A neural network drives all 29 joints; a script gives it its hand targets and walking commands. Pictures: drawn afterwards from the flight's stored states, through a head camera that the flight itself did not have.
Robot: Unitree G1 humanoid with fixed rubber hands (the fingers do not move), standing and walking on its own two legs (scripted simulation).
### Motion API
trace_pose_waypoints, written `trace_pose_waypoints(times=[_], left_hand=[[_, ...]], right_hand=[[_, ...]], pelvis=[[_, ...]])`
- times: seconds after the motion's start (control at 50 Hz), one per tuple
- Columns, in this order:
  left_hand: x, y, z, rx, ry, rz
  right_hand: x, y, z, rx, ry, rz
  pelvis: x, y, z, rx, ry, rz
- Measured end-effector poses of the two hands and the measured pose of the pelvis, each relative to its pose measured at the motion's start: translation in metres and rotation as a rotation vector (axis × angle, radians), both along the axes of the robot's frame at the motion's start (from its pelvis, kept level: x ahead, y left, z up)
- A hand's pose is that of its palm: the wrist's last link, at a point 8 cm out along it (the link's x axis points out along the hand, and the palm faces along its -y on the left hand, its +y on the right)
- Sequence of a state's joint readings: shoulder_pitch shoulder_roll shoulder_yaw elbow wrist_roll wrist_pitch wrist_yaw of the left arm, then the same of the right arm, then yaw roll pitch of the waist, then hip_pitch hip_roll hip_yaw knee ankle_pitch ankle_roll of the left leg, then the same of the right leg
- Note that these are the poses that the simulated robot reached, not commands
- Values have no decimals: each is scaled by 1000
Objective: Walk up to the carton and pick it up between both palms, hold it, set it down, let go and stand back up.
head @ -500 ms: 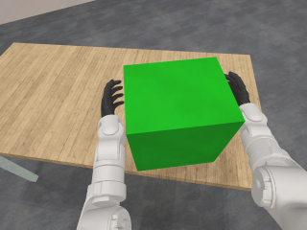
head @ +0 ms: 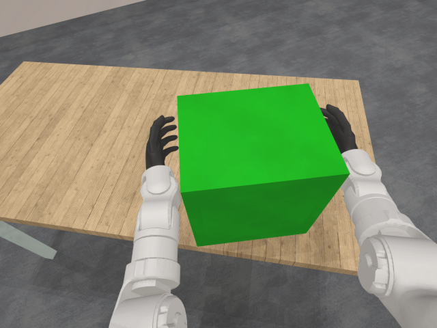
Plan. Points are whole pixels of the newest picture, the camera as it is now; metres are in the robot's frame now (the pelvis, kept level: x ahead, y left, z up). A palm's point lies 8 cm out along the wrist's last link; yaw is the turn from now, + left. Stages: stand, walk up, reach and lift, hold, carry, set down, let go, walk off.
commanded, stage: set down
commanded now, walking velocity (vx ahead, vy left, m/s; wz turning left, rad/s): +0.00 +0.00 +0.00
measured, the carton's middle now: (248, 171) +0.40 +0.02 +0.01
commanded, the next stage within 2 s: none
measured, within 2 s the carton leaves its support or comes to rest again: rests again in 0.80 s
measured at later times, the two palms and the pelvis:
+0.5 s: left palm (157, 163) +0.36 +0.18 +0.08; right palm (338, 147) +0.43 -0.15 +0.06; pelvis +0.00 +0.00 +0.00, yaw +0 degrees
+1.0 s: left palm (167, 175) +0.36 +0.17 +0.04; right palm (341, 157) +0.44 -0.17 +0.02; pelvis +0.00 -0.01 +0.00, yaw +0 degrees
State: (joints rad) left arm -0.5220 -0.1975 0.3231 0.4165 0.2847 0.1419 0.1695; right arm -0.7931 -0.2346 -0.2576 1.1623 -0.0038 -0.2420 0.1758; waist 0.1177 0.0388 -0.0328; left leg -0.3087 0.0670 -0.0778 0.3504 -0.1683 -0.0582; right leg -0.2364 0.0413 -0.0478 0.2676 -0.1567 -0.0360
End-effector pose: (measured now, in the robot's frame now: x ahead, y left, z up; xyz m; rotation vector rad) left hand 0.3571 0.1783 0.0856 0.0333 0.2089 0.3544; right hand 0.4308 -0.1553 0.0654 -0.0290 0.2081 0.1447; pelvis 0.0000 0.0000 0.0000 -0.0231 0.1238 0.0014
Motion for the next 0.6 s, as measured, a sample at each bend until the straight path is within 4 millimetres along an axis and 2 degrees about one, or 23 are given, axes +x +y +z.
trace_pose_waypoints(times=[0.44,0.6], left_hand=[[2,3,-6,4,3,5],[2,4,-12,20,13,24]], right_hand=[[4,2,-5,2,0,8],[3,2,-15,-23,43,3]], pelvis=[[3,0,0,0,11,1],[1,0,-1,0,40,0]])
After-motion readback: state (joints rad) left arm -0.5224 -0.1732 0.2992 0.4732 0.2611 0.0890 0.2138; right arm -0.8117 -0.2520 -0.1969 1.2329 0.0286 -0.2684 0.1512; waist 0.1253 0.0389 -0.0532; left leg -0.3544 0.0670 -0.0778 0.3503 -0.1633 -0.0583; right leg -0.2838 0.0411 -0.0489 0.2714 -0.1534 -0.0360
